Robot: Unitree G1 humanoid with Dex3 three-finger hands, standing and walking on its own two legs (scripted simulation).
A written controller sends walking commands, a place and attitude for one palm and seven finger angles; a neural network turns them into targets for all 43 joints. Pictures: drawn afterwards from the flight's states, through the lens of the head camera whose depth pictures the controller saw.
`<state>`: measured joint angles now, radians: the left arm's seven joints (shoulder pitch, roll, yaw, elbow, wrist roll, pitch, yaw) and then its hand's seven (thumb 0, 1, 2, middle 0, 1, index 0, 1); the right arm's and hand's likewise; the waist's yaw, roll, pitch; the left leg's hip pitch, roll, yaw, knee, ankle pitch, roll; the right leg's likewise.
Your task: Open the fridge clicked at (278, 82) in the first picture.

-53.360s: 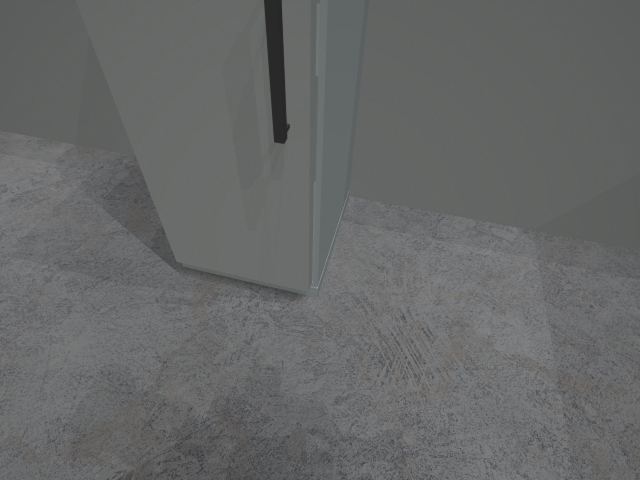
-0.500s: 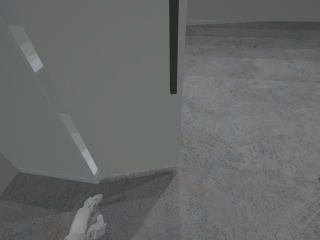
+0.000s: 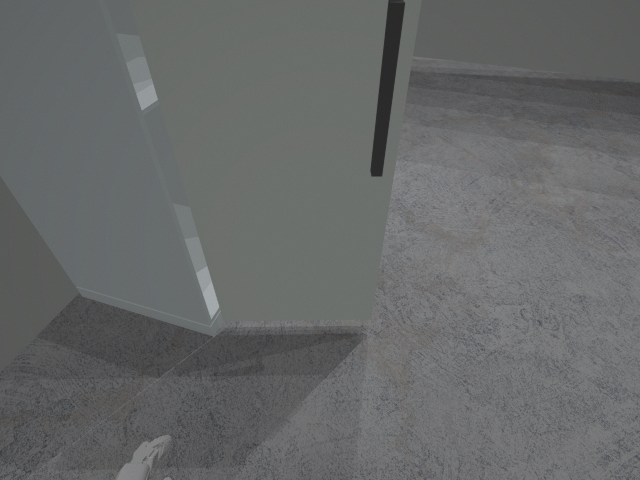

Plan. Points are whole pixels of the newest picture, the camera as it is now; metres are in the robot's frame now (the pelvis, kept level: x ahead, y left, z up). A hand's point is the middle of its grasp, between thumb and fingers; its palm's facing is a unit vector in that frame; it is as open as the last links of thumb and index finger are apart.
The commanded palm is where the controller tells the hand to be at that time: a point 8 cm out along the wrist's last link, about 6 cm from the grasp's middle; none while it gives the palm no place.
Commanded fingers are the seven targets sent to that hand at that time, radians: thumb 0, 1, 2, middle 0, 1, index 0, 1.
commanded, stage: stop stepping back and stand still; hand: right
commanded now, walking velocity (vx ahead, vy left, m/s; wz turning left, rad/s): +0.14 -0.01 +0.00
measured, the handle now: (383, 96) +0.79 -0.07 +0.15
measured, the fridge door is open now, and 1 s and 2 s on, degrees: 71 71 71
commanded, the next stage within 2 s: let the arm hang, fingers relaxed in 0.72 s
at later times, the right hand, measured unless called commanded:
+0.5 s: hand out of the picture +0.23 -0.30 +0.15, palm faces +0.47 +0.78 -0.41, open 7.4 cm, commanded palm +0.17 -0.33 +0.18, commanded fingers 0.00 -0.90 -0.90 0.20 0.30 0.20 0.30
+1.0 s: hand (556, 472) +0.19 -0.29 -0.08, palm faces +0.07 +0.91 -0.40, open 7.4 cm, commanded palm none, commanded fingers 0.00 -0.90 -0.90 0.20 0.30 0.20 0.30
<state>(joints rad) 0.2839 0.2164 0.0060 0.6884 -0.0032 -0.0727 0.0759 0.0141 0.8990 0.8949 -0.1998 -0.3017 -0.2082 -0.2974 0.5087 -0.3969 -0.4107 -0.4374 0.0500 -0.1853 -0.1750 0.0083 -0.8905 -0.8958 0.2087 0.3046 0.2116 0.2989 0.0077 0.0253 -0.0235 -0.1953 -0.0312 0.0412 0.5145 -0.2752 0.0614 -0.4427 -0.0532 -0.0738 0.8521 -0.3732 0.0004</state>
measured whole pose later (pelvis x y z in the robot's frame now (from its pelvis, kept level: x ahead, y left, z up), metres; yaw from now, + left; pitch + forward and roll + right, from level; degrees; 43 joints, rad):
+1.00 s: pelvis +0.02 -0.05 -0.01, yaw +0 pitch +0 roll +0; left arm 0.13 0.30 0.01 0.78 0.01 -0.01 -0.01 0.01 0.90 0.89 -0.20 -0.30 -0.21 -0.30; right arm 0.25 -0.30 -0.07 0.49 -0.02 0.04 -0.02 0.00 -0.91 -0.90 0.19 0.30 0.20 0.30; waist 0.01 -0.06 -0.03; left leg -0.31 0.03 0.03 0.63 -0.32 -0.01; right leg -0.34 0.02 -0.08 0.60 -0.27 -0.06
